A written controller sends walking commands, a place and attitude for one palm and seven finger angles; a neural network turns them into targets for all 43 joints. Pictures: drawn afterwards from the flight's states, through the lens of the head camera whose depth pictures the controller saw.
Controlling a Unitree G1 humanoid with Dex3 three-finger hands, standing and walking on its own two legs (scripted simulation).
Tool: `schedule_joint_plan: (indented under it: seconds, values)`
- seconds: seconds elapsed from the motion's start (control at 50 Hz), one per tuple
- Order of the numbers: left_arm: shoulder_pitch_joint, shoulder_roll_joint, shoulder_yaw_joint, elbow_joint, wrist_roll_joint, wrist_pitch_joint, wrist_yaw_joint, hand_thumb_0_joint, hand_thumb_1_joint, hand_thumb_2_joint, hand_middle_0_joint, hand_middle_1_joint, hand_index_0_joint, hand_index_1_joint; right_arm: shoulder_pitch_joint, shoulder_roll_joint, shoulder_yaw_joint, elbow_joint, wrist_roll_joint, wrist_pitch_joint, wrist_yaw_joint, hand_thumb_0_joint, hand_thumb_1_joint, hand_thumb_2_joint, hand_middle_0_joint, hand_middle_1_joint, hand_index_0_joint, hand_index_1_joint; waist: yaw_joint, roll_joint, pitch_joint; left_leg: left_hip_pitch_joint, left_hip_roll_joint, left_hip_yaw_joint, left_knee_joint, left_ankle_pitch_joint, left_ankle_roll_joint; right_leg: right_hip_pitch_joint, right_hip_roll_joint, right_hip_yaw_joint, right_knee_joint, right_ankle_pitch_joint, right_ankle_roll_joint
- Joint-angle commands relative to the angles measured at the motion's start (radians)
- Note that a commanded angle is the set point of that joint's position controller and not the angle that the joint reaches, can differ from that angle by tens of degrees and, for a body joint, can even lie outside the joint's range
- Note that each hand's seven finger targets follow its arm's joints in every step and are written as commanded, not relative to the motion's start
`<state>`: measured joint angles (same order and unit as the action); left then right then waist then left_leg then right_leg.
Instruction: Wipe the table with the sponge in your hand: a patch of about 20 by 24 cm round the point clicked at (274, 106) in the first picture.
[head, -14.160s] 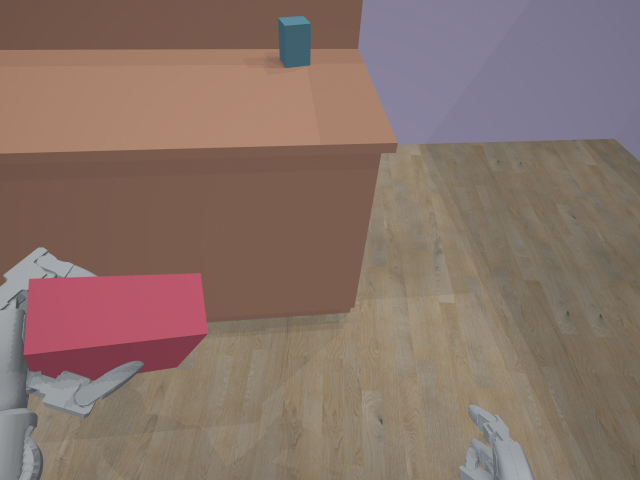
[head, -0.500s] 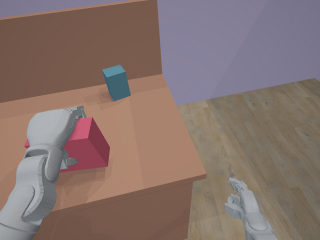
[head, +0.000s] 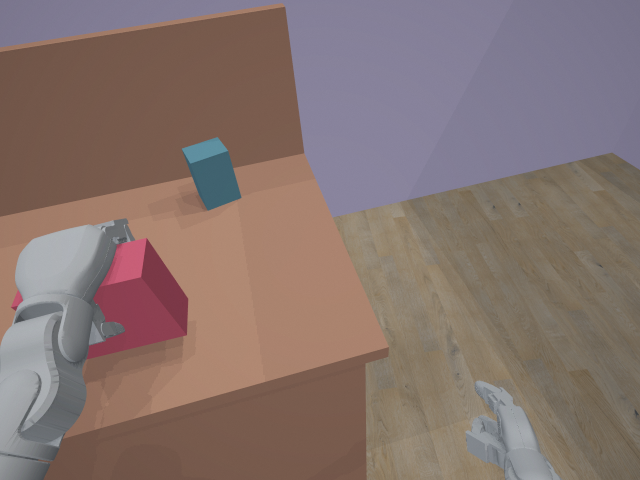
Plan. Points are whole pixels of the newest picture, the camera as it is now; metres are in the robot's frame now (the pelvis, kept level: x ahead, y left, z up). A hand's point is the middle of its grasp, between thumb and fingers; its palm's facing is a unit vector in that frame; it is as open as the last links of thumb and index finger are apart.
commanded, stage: move the sponge above the wiping area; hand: left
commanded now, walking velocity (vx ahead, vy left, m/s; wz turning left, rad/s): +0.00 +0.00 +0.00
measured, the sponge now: (122, 311) +0.25 +0.31 +0.10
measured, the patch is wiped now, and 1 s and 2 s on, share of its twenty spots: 0.05 0.10 0.10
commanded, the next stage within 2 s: none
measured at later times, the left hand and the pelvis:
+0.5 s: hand (82, 302) +0.23 +0.32 +0.14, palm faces +0.07 -0.03 -1.00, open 10.1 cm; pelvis +0.00 +0.00 +0.00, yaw +0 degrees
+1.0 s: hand (99, 315) +0.23 +0.32 +0.12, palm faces -0.01 -0.11 -0.99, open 10.1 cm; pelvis +0.00 +0.02 +0.00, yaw +1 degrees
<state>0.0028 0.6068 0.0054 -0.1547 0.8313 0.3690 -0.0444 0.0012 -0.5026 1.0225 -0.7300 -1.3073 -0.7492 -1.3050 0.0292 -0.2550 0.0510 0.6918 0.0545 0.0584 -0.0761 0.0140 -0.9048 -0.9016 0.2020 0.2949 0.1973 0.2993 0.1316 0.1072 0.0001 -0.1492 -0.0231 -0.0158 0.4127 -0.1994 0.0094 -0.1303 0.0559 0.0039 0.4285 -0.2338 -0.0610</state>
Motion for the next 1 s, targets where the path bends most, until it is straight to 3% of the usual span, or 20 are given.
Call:
schedule_joint_plan:
  seconds: [0.0,0.04,0.08,0.18,0.22,0.24,0.32,0.38,0.46,0.52,0.54,0.6,0.62,0.64,0.72,0.74,0.82,0.88,0.92,0.98]
  values:
    - [-0.168,0.205,0.123,-0.1,0.017,0.076,-0.014,0.0,0.1,1.3,-1.2,-1.6,-1.2,-1.6,-0.242,-0.117,-0.041,-0.188,0.004,-0.039,0.002,0.0,-0.9,-0.9,0.2,0.3,0.2,0.3,-0.009,-0.051,-0.143,-0.005,-0.022,-0.039,-0.037,0.157,0.026,0.028,-0.051,0.104,-0.072,0.157,-0.006]
    - [-0.154,0.171,0.071,-0.121,0.016,0.085,-0.054,0.0,0.1,1.3,-1.2,-1.6,-1.2,-1.6,-0.248,-0.117,-0.036,-0.207,0.005,-0.043,0.0,0.0,-0.9,-0.9,0.2,0.3,0.2,0.3,-0.022,-0.078,-0.149,-0.009,-0.021,-0.035,-0.027,0.137,0.037,0.023,-0.052,0.093,-0.066,0.144,0.0]
    - [-0.18,0.232,0.103,-0.147,0.039,0.056,-0.08,0.0,0.1,1.3,-1.2,-1.6,-1.2,-1.6,-0.227,-0.119,-0.036,-0.211,-0.001,-0.047,-0.005,0.0,-0.9,-0.9,0.2,0.3,0.2,0.3,-0.029,-0.103,-0.195,0.005,-0.027,-0.037,-0.007,0.157,0.047,0.037,-0.057,0.104,-0.053,0.181,0.006]
    - [-0.174,0.377,0.272,-0.303,0.05,-0.12,-0.037,0.0,0.1,1.3,-1.2,-1.6,-1.2,-1.6,-0.184,-0.094,-0.041,-0.218,-0.026,-0.077,-0.024,0.0,-0.9,-0.9,0.2,0.3,0.2,0.3,-0.005,-0.072,-0.283,0.069,-0.036,-0.035,0.039,0.233,0.057,0.076,-0.057,0.131,-0.038,0.269,-0.001]
    - [-0.164,0.411,0.334,-0.328,0.042,-0.153,0.011,0.0,0.1,1.3,-1.2,-1.6,-1.2,-1.6,-0.178,-0.092,-0.047,-0.208,-0.027,-0.085,-0.025,0.0,-0.9,-0.9,0.2,0.3,0.2,0.3,0.005,0.007,-0.254,0.078,-0.038,-0.049,0.035,0.229,0.048,0.056,-0.045,0.168,-0.054,0.249,-0.02]
    - [-0.158,0.348,0.297,-0.29,0.031,-0.155,0.028,0.0,0.1,1.3,-1.2,-1.6,-1.2,-1.6,-0.164,-0.082,-0.05,-0.203,-0.025,-0.088,-0.023,0.0,-0.9,-0.9,0.2,0.3,0.2,0.3,-0.006,0.015,-0.215,0.069,-0.028,-0.038,0.037,0.222,0.045,0.033,-0.053,0.142,-0.057,0.237,-0.015]
    - [-0.181,0.302,0.282,-0.135,-0.01,-0.081,0.063,0.0,0.1,1.3,-1.2,-1.6,-1.2,-1.6,-0.192,-0.106,-0.057,-0.177,-0.003,-0.072,-0.013,0.0,-0.9,-0.9,0.2,0.3,0.2,0.3,-0.007,0.019,-0.076,0.005,-0.02,-0.044,0.004,0.128,0.024,-0.039,-0.047,0.156,-0.097,0.106,-0.019]
    - [-0.188,0.261,0.204,-0.09,-0.01,-0.021,0.038,0.0,0.1,1.3,-1.2,-1.6,-1.2,-1.6,-0.201,-0.12,-0.057,-0.183,0.001,-0.065,-0.015,0.0,-0.9,-0.9,0.2,0.3,0.2,0.3,-0.016,-0.039,-0.111,-0.015,-0.019,-0.033,-0.009,0.104,0.028,-0.021,-0.056,0.12,-0.084,0.088,-0.002]
    - [-0.179,0.2,0.091,-0.158,0.008,0.01,-0.036,0.0,0.1,1.3,-1.2,-1.6,-1.2,-1.6,-0.218,-0.115,-0.047,-0.208,0.006,-0.071,-0.018,0.0,-0.9,-0.9,0.2,0.3,0.2,0.3,-0.036,-0.054,-0.163,0.007,-0.026,-0.035,-0.007,0.127,0.041,-0.001,-0.058,0.104,-0.064,0.131,0.006]
    - [-0.17,0.249,0.132,-0.262,0.02,-0.031,-0.061,0.0,0.1,1.3,-1.2,-1.6,-1.2,-1.6,-0.239,-0.102,-0.038,-0.226,-0.004,-0.085,-0.02,0.0,-0.9,-0.9,0.2,0.3,0.2,0.3,-0.024,-0.073,-0.218,0.044,-0.028,-0.048,0.003,0.151,0.05,0.019,-0.048,0.125,-0.057,0.15,0.001]
    - [-0.172,0.256,0.139,-0.289,0.023,-0.056,-0.058,0.0,0.1,1.3,-1.2,-1.6,-1.2,-1.6,-0.21,-0.099,-0.041,-0.226,-0.012,-0.089,-0.023,0.0,-0.9,-0.9,0.2,0.3,0.2,0.3,-0.023,-0.075,-0.235,0.05,-0.024,-0.043,0.006,0.156,0.054,0.028,-0.056,0.098,-0.052,0.15,0.006]
    - [-0.236,0.35,0.242,-0.272,0.054,-0.115,-0.012,0.0,0.1,1.3,-1.2,-1.6,-1.2,-1.6,-0.177,-0.095,-0.042,-0.201,-0.022,-0.088,-0.03,0.0,-0.9,-0.9,0.2,0.3,0.2,0.3,-0.015,-0.061,-0.208,0.06,-0.024,-0.054,-0.004,0.16,0.047,0.013,-0.045,0.115,-0.072,0.128,-0.006]
    - [-0.268,0.42,0.312,-0.275,0.062,-0.119,0.013,0.0,0.1,1.3,-1.2,-1.6,-1.2,-1.6,-0.198,-0.101,-0.038,-0.194,-0.021,-0.091,-0.031,0.0,-0.9,-0.9,0.2,0.3,0.2,0.3,-0.001,-0.023,-0.2,0.056,-0.026,-0.069,-0.013,0.146,0.041,0.014,-0.031,0.152,-0.082,0.097,-0.024]
    - [-0.289,0.365,0.28,-0.261,0.066,-0.122,0.035,0.0,0.1,1.3,-1.2,-1.6,-1.2,-1.6,-0.188,-0.086,-0.04,-0.192,-0.023,-0.088,-0.027,0.0,-0.9,-0.9,0.2,0.3,0.2,0.3,-0.003,-0.002,-0.199,0.055,-0.022,-0.056,-0.015,0.161,0.039,0.022,-0.039,0.119,-0.077,0.106,-0.022]
    - [-0.253,0.331,0.296,-0.172,0.018,-0.063,0.093,0.0,0.1,1.3,-1.2,-1.6,-1.2,-1.6,-0.221,-0.096,-0.049,-0.172,-0.008,-0.071,-0.01,0.0,-0.9,-0.9,0.2,0.3,0.2,0.3,0.019,0.061,-0.159,0.044,-0.015,-0.062,-0.038,0.163,0.015,0.021,-0.033,0.143,-0.091,0.103,-0.037]
    - [-0.234,0.289,0.261,-0.161,0.005,-0.04,0.091,0.0,0.1,1.3,-1.2,-1.6,-1.2,-1.6,-0.214,-0.096,-0.049,-0.173,-0.007,-0.067,-0.005,0.0,-0.9,-0.9,0.2,0.3,0.2,0.3,0.015,0.045,-0.165,0.031,-0.01,-0.052,-0.039,0.161,0.014,0.032,-0.043,0.111,-0.084,0.106,-0.026]
    - [-0.194,0.179,0.13,-0.111,-0.009,0.056,0.011,0.0,0.1,1.3,-1.2,-1.6,-1.2,-1.6,-0.266,-0.104,-0.034,-0.193,0.01,-0.054,-0.001,0.0,-0.9,-0.9,0.2,0.3,0.2,0.3,-0.01,-0.019,-0.112,0.0,-0.012,-0.051,-0.058,0.12,0.017,-0.006,-0.04,0.094,-0.089,0.087,-0.014]
    - [-0.175,0.109,0.017,-0.164,-0.002,0.066,-0.055,0.0,0.1,1.3,-1.2,-1.6,-1.2,-1.6,-0.244,-0.11,-0.033,-0.215,0.012,-0.055,-0.003,0.0,-0.9,-0.9,0.2,0.3,0.2,0.3,-0.032,-0.052,-0.151,0.013,-0.01,-0.054,-0.055,0.111,0.03,-0.004,-0.047,0.057,-0.075,0.105,0.001]
    - [-0.169,0.123,0.02,-0.246,0.015,0.052,-0.08,0.0,0.1,1.3,-1.2,-1.6,-1.2,-1.6,-0.267,-0.098,-0.026,-0.236,0.011,-0.065,-0.001,0.0,-0.9,-0.9,0.2,0.3,0.2,0.3,-0.027,-0.043,-0.188,0.037,-0.009,-0.066,-0.05,0.122,0.038,0.002,-0.038,0.076,-0.064,0.106,-0.007]
    - [-0.234,0.236,0.099,-0.374,0.072,-0.023,-0.068,0.0,0.1,1.3,-1.2,-1.6,-1.2,-1.6,-0.217,-0.1,-0.034,-0.232,-0.015,-0.07,-0.004,0.0,-0.9,-0.9,0.2,0.3,0.2,0.3,-0.017,-0.047,-0.275,0.083,-0.007,-0.078,-0.036,0.193,0.046,0.046,-0.037,0.065,-0.043,0.153,-0.009]
